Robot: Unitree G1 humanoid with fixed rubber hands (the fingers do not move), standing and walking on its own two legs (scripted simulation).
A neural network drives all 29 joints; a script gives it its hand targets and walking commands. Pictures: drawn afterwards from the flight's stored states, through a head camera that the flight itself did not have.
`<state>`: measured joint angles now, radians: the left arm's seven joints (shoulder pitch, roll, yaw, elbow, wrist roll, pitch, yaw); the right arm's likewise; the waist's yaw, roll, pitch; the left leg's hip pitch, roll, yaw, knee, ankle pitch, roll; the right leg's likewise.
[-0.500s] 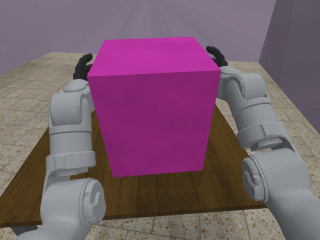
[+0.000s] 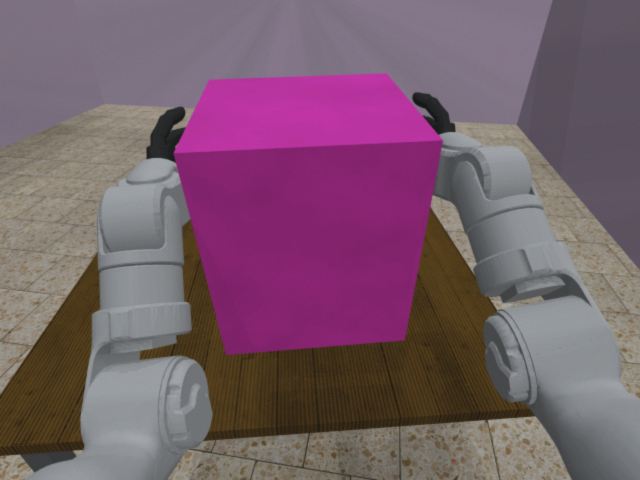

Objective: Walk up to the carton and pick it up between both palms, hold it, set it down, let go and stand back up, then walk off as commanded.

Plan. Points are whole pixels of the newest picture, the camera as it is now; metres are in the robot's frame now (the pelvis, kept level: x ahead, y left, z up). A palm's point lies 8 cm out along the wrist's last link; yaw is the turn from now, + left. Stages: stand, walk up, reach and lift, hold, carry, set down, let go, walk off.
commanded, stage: hold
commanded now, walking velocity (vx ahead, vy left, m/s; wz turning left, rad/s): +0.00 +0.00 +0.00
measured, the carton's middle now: (307, 211) +0.37 +0.01 +0.25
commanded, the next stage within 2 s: set down in 1.76 s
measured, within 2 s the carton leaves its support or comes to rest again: neither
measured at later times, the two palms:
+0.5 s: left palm (167, 175) +0.36 +0.16 +0.30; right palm (437, 153) +0.38 -0.14 +0.31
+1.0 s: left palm (166, 175) +0.36 +0.16 +0.30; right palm (438, 153) +0.38 -0.14 +0.32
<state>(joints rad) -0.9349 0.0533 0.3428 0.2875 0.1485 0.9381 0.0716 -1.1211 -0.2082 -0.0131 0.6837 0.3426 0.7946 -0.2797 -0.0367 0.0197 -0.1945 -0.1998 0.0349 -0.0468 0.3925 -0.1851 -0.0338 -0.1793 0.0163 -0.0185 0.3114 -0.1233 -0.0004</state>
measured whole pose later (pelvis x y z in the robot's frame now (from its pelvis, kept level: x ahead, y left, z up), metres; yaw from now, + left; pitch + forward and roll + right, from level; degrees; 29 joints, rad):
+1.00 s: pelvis +0.00 +0.00 +0.00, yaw +0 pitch -1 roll -1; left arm -0.93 0.05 0.34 0.29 0.15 0.94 0.07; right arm -1.12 -0.21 -0.01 0.69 0.34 0.80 -0.28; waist -0.04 0.02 -0.20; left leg -0.20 0.03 -0.05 0.39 -0.19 -0.03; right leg -0.18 0.02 -0.02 0.31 -0.12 0.00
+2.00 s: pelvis +0.00 +0.00 +0.00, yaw +0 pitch +0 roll -1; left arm -1.00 0.05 0.43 0.36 0.16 0.83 0.07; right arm -1.13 -0.18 -0.03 0.77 0.34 0.64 -0.27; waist -0.04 0.02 -0.20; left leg -0.20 0.03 -0.05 0.39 -0.19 -0.03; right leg -0.18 0.02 -0.02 0.31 -0.13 0.00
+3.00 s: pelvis +0.01 +0.00 +0.00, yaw +0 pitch -1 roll -1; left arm -0.78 0.00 0.37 0.37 0.21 0.58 0.09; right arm -1.09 -0.15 0.04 1.01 0.34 0.32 -0.19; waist -0.04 0.02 -0.11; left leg -0.17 0.04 -0.05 0.39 -0.20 -0.03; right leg -0.14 0.02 -0.02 0.29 -0.13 0.00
